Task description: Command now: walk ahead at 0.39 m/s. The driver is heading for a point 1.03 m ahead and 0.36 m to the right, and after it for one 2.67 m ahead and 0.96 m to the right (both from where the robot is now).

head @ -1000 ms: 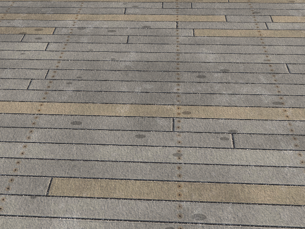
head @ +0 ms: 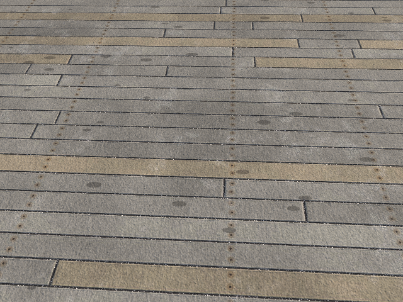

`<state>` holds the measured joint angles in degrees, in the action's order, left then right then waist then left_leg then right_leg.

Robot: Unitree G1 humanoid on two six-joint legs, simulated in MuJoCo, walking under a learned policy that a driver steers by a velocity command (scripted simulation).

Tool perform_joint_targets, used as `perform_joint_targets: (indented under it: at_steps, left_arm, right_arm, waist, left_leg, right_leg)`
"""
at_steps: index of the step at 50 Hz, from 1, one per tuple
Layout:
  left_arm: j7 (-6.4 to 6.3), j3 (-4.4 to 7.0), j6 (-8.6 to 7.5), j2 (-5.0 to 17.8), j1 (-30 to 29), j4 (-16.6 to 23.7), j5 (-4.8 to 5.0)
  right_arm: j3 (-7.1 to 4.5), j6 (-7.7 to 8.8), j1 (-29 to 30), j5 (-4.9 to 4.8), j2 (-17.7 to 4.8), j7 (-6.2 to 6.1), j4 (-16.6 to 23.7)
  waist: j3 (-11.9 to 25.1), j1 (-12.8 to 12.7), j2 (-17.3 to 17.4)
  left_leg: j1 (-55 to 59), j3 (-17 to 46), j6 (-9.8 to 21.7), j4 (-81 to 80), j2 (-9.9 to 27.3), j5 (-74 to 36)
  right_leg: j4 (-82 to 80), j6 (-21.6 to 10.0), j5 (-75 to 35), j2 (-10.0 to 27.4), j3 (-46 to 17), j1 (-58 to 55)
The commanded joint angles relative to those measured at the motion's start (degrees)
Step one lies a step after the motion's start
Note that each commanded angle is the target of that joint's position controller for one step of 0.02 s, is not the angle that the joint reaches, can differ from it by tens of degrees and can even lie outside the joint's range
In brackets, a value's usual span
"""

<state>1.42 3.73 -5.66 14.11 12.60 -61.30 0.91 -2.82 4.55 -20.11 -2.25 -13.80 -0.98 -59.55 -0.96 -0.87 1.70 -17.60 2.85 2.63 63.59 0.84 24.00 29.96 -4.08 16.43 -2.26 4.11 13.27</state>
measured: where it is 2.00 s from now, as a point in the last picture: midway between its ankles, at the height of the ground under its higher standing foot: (276, 187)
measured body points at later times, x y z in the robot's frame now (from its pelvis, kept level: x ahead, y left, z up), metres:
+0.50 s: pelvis +0.25 +0.07 -0.01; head +0.29 +0.08 +0.44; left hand +0.22 +0.33 -0.16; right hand +0.42 -0.19 -0.12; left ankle +0.35 +0.16 -0.73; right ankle +0.07 -0.07 -0.65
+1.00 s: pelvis +0.52 +0.00 -0.02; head +0.56 -0.01 +0.43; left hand +0.78 +0.19 -0.12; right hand +0.45 -0.26 -0.16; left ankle +0.36 +0.16 -0.71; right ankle +0.61 -0.10 -0.74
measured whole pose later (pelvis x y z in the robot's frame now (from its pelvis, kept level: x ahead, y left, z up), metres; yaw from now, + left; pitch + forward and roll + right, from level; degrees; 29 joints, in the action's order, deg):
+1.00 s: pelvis +0.52 +0.00 -0.02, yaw -18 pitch +1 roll +1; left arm 3.1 4.3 -2.4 14.0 2.2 -45.6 1.7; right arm -4.3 2.6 -18.1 -0.3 -15.1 -1.6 -55.9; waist -3.1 1.3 -0.5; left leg 2.2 -16.5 -2.0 35.9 5.7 27.1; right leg 35.9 -7.3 8.4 0.0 4.9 29.4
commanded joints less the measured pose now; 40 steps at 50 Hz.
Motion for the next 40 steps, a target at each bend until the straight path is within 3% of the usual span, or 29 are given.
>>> perform_joint_targets:
  at_steps: [1, 4, 6, 9, 14, 17, 19, 20, 21, 22, 23, 24, 25, 26, 28, 30, 32, 36, 40]
  left_arm:
    - [0.36, -0.84, -0.95, 4.05, 1.71, 1.77, -0.74]
    - [-0.5, -1.17, -0.34, 5.11, 5.23, 0.98, -1.05]
    - [-1.31, -1.02, -0.11, 6.92, 6.98, 0.8, -1.17]
    - [-2.07, -0.89, 0.36, 7.68, 8.11, 1.3, -1.19]
    - [-2.27, -0.43, 0.96, 7.69, 12.56, 0.34, -0.19]
    - [-2.33, 0.25, 1.56, 8.52, 12.41, 0.31, 0.1]
    - [-2.25, 0.7, 2.03, 9.67, 10.98, 0.96, -0.06]
    - [-2.17, 0.31, 2.44, 8.77, 10.09, 1.42, -0.37]
    - [-2.03, -0.68, 2.53, 6.8, 10.1, 2.93, -1.16]
    - [-1.46, -3.06, 1.5, -2.32, 18.2, 3.39, -0.74]
    - [-1.41, -1.74, 0.13, 3.42, 14.13, 2.96, 1.07]
    - [-1.49, -0.49, -0.58, 7.4, 8.39, 5.24, 2.58]
    - [-1.98, -0.31, -0.74, 7.74, 5.47, 6.04, 2.47]
    - [-2.41, 0.17, -0.4, 7.15, 4.54, 6.01, 1.63]
    - [-2.34, 0.48, 1.42, 4.32, 7.7, 5.18, 1.37]
    - [-2.38, 0.64, 2.9, 2.93, 7.27, 5.77, 1.48]
    - [-2.46, 1.06, 3.65, 3.49, 3.81, 7.6, 1.07]
    - [-1.31, 1.26, 3.07, 3.37, -2.07, 10.13, 0.48]
    - [0.28, 0.24, 2.74, 1.8, -10.87, 13.73, 0.1]
  right_arm:
    - [-1.7, 1.76, 5.13, 0.07, -5.4, 0.23, 5.43]
    - [-2.08, 0.58, 6.05, 0.84, -4.09, 0.46, 5.68]
    - [-2.01, 0.26, 10.85, 1.17, -3.51, 0.36, 7.69]
    - [-1.39, 0.4, 17.72, 1.21, -2.54, 0.77, 10.24]
    - [-0.5, 0.85, 25.66, 0.69, -2.59, 2.32, 12.89]
    - [-0.71, 1.28, 26.38, 0.48, -4.21, 3.25, 14.1]
    - [-2.07, 1.49, 20.19, 0.62, -7.2, 3.25, 13.05]
    - [-3.54, 1.47, 10.19, 0.5, -9.54, 2.87, 10.15]
    - [-4.78, 1.43, -1.3, 1.16, -13.5, 2.18, 7.71]
    - [-5.58, 1.26, -6.11, 1.95, -18.07, 2.41, 5.98]
    - [-3.89, 1.48, -4.98, 1.91, -12.14, 2.44, 6.41]
    - [-2.99, 1.86, 0.79, 1.81, -9.65, 2.22, 7.08]
    - [-2.27, 2.18, 6.13, 1.99, -7.6, 2.13, 8.2]
    - [-1.79, 2.55, 9.3, 2.41, -5.7, 2.31, 8.26]
    - [-1.28, 2.93, 11.26, 3.18, -3.53, 2.5, 7.45]
    - [-1.53, 3.16, 10.5, 3.06, -4.41, 2.14, 6.51]
    - [-1.94, 3.19, 9.58, 3.31, -5.98, 1.37, 6.05]
    - [-2.18, 2.63, 7.57, 3.49, -7.39, 0.0, 5.87]
    - [-2.51, 1.71, 3.25, 2.77, -8.77, -0.74, 5.26]
  waist:
    - [-4.1, -0.36, -4.91]
    - [-3.9, 0.0, -5.09]
    - [-4.82, -0.68, -4.04]
    - [-5.52, -2.03, -4.84]
    - [-7.27, -3.66, -4.82]
    - [-6.46, -2.03, -5.48]
    - [-1.54, 2.19, -7.33]
    - [4.12, 7.27, -7.17]
    - [12.74, 11.24, -3.46]
    - [23.17, 6.6, 12.96]
    - [22.16, 8.56, 9.73]
    - [12.42, 7.34, 8.09]
    - [7.76, 5.43, 3.83]
    - [4.47, 3.67, 2.2]
    - [2.68, 0.46, 3.81]
    - [0.31, -0.45, 3.03]
    - [-1.66, -0.43, 1.81]
    - [-3.04, 0.65, 0.7]
    - [-5.23, 3.92, -0.89]
  left_leg:
    - [-22.45, 1.9, 2.27, 4.09, 6.59, -8.46]
    - [-20.89, -0.82, -0.03, -1.84, 7.23, -13.22]
    - [-24.05, -1.4, -1.81, -7.92, 7.34, -16.64]
    - [-23.26, -2.41, -3.03, -19.52, 6.28, -23.33]
    - [-20.61, -3.52, -2.16, -29.61, 4.32, -27.29]
    - [-18.45, -3.33, 0.1, -33.0, 3.41, -23.34]
    - [-7.23, -5.26, 2.06, -33.49, 0.24, -19.84]
    - [5.52, -6.18, 3.58, -33.93, -1.45, -19.33]
    - [24.44, 3.33, 6.73, -32.12, 7.11, -16.6]
    - [43.61, 32.25, 15.67, -39.86, 22.56, -2.18]
    - [40.37, 39.61, 14.26, -47.41, 22.58, 3.74]
    - [32.31, 30.26, 11.03, -48.37, 21.14, 1.74]
    - [23.5, 22.3, 9.43, -49.71, 19.35, -3.99]
    - [16.06, 15.94, 8.3, -51.61, 17.41, -9.32]
    - [8.96, 7.66, 6.99, -54.63, 14.51, -13.46]
    - [6.09, 2.68, 7.61, -56.89, 14.16, -16.43]
    - [6.37, -0.58, 8.02, -58.22, 14.35, -18.27]
    - [9.77, -7.14, 7.03, -58.67, 13.32, -22.31]
    - [14.87, -12.1, 6.3, -58.13, 13.98, -25.63]
  right_leg:
    - [-22.04, -7.38, 2.55, 16.97, -23.21, -10.68]
    - [-23.94, -7.1, -6.76, 14.14, -15.64, -8.9]
    - [-24.91, -7.85, -10.46, 14.56, -14.21, -9.38]
    - [-25.57, -7.31, -13.12, 13.67, -10.87, -8.61]
    - [-24.72, -6.85, -15.17, 15.14, -7.89, -12.01]
    - [-20.96, -5.77, -21.32, 17.43, -7.43, -17.37]
    - [-12.24, -4.45, -39.75, 17.06, -6.77, -18.15]
    - [-0.92, -2.97, -45.47, 14.33, -5.28, -14.91]
    - [16.45, -1.07, -33.07, 11.09, -3.86, -2.47]
    - [38.19, 2.71, 7.34, -0.32, -3.47, 18.98]
    - [46.18, 1.85, 15.59, 0.66, -12.32, 24.3]
    - [48.35, 0.82, 11.61, 3.6, -11.52, 28.55]
    - [46.39, 0.5, 6.03, 6.99, -10.18, 26.85]
    - [43.06, 0.5, 2.27, 8.94, -9.93, 24.02]
    - [39.54, 0.29, -0.72, 10.99, -10.57, 17.84]
    - [37.39, 0.54, -1.88, 11.47, -10.25, 18.71]
    - [34.07, 1.26, -6.43, 11.59, -10.96, 23.27]
    - [22.27, 2.29, -17.57, 10.51, -10.01, 27.23]
    - [12.35, 1.87, -21.02, 9.7, -4.74, 27.95]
